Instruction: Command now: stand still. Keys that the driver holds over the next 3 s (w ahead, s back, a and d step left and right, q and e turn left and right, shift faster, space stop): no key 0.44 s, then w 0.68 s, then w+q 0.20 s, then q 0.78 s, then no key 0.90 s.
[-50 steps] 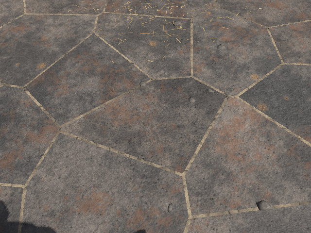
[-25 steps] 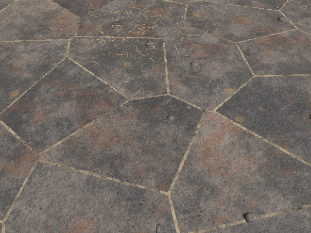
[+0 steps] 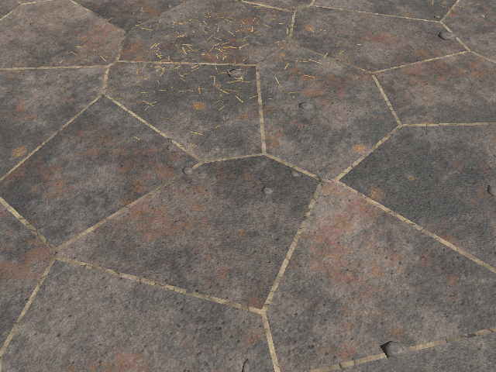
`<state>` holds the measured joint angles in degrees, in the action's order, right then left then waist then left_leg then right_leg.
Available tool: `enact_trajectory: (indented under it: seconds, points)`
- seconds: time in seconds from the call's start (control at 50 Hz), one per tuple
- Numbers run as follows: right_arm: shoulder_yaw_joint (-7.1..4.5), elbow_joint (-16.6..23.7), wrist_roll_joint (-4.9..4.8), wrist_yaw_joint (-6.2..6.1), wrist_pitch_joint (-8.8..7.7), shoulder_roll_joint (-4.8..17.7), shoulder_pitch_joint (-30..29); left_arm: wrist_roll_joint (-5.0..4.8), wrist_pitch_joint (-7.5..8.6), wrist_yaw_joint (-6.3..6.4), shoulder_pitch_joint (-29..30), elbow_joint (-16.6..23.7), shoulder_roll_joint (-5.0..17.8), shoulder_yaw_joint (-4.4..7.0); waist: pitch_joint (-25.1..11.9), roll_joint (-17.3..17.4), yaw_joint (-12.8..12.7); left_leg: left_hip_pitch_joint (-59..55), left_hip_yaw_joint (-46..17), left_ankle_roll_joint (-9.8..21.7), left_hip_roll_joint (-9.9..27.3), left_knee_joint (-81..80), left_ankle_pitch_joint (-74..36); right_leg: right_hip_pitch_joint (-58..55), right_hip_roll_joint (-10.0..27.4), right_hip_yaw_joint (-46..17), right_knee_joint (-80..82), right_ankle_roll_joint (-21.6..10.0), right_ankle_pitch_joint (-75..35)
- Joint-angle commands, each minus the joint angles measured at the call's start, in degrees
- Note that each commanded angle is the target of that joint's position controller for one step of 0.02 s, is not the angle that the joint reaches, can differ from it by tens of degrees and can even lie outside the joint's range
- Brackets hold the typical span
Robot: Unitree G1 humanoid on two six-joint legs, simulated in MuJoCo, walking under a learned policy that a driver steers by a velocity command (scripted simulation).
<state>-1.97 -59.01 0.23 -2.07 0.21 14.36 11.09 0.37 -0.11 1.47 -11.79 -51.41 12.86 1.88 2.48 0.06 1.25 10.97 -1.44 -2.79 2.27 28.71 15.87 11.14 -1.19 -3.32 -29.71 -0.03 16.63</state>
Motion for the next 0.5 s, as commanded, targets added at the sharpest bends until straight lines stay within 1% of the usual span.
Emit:
enact_trajectory:
  seconds: [0.02,0.24,0.44,0.46,0.48,0.5]
  points:
    - [-1.03,1.1,-0.03,-0.33,-0.5,6.1,0.7,-0.08,0.59,0.28,-0.2,1.1,6.2,1.22,-1.1,-0.7,-0.2,0.2,0.5,0.7,-0.2,-4.0,-7.1,1.0,2.2,-1.8,6.0,-1.3,-9.8]
    - [-0.53,-1.4,-0.08,-0.6,-0.5,4.8,3.3,-0.32,0.42,0.58,-1.3,-3.9,5.8,0.66,-0.2,-0.2,-0.4,0.7,0.9,1.0,-0.6,-4.4,-6.8,1.3,1.5,-0.8,6.2,-1.0,-8.9]
    - [-0.01,-2.4,-0.13,-0.66,-0.57,3.6,5.5,-0.44,0.24,0.75,-2.7,-7.2,5.1,0.16,0.3,0.1,-0.7,1.1,1.1,1.4,-0.9,-4.5,-6.6,1.7,1.2,-0.1,6.2,-0.6,-8.6]
    - [0.17,-3.1,-0.15,-0.69,-0.5,2.9,6.7,-0.44,0.14,0.81,-3.8,-8.0,4.6,0.01,-1.0,-0.1,-0.7,0.7,1.9,1.6,-1.6,-4.5,-1.2,1.2,0.6,0.5,6.5,-0.8,-2.5]
    - [0.05,-3.2,-0.51,-0.81,-0.38,3.0,7.1,-0.77,-0.04,0.97,-4.1,-8.2,5.1,0.22,-0.2,-0.4,-0.9,1.8,2.8,2.2,-2.7,-3.4,7.4,2.4,-0.1,0.9,6.3,-1.4,7.8]
    - [-0.16,-2.9,-0.78,-0.96,-0.37,3.6,6.9,-1.09,-0.11,1.08,-4.2,-8.2,6.1,0.55,1.7,-0.7,-1.0,4.1,2.8,3.2,-3.2,-2.5,16.4,4.9,-0.2,0.4,6.2,-2.5,18.0]
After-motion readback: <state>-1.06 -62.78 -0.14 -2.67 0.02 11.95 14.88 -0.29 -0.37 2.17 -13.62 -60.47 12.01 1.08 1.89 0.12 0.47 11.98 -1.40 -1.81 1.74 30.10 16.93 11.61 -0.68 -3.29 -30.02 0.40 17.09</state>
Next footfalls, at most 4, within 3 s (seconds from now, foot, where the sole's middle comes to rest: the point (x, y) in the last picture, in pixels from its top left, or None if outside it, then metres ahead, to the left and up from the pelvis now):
1.08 right None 0.39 -0.11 -0.77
1.60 left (212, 332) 0.63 0.12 -0.77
2.12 right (283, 307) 0.70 -0.08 -0.77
2.48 left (211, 367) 0.53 0.12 -0.77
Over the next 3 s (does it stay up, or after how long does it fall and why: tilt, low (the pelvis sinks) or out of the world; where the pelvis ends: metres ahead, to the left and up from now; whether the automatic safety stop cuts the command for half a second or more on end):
stays up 0.57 0.02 0.00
